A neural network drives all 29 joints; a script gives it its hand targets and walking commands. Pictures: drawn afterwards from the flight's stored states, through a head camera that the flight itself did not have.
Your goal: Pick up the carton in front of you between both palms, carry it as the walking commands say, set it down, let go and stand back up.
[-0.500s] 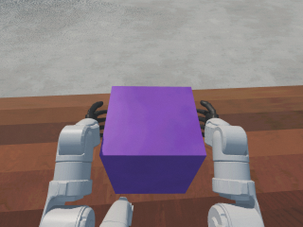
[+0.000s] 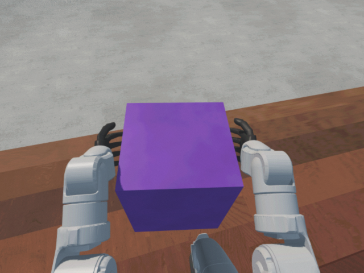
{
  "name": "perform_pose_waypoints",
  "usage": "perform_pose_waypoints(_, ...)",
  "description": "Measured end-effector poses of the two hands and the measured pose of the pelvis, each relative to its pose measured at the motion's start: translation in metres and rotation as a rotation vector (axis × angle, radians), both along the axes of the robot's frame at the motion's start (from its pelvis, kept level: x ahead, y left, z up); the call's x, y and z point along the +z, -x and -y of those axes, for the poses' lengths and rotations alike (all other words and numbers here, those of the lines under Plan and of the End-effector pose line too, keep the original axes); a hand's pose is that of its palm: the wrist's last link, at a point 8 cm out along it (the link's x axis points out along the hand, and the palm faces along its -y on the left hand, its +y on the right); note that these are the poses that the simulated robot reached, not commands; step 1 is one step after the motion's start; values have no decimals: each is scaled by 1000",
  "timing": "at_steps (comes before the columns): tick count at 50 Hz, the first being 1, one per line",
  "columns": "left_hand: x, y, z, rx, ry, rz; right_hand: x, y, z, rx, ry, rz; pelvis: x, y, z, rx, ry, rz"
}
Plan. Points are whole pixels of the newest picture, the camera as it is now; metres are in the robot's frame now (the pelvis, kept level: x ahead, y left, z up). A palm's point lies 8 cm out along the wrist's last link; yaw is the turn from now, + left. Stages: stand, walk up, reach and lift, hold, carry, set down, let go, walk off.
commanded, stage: carry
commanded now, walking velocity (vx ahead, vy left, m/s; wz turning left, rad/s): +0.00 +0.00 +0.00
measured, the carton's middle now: (176, 171) +0.34 -0.03 +0.00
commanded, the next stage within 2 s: none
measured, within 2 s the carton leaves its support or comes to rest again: neither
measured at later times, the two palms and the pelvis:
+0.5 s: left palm (105, 86) +0.67 +0.16 -0.02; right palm (195, 80) +0.69 -0.14 -0.02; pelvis +0.33 -0.02 -0.11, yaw -1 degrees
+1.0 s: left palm (123, 58) +1.02 +0.12 -0.15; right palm (188, 56) +1.00 -0.18 -0.14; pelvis +0.66 +0.00 -0.24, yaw +1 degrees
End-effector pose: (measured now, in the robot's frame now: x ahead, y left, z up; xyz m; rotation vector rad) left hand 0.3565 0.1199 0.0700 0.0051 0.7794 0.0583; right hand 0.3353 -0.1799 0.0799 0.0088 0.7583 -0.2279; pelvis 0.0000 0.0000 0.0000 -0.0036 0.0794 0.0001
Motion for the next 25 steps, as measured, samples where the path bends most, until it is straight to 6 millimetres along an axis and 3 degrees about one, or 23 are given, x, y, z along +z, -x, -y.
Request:
perform_pose_waypoints(5,-9,-79,9,27,-1,110,-8,-89,10,27,-2,110,-40,-83,15,12,-32,27)
perform_pose_waypoints(9,-27,-133,-1,74,-60,150,-32,-165,-1,104,-21,150,-79,-142,24,-4,-13,36)
perform_pose_waypoints(17,-79,-203,-26,148,-56,-33,-88,-255,-27,173,-27,-31,-87,-232,36,6,-20,6)
perform_pose_waypoints(25,-87,-317,-36,128,-71,49,-104,-359,-36,139,-49,51,-112,-335,20,-16,-1,4)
